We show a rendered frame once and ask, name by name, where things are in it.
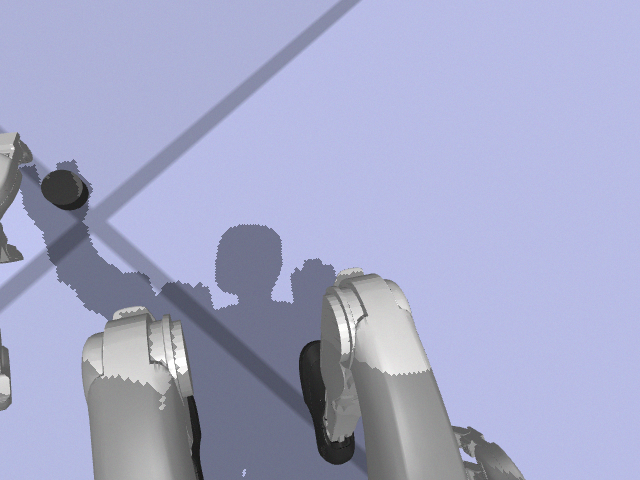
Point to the right robot hand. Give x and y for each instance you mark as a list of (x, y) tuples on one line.
[(492, 462)]

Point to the tin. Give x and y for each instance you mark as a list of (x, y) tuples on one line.
[(65, 190)]

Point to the left robot hand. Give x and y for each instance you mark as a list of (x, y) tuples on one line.
[(13, 152)]

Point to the right robot foot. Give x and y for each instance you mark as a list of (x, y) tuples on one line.
[(313, 389)]

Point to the left robot foot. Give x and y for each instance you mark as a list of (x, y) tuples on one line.
[(196, 437)]

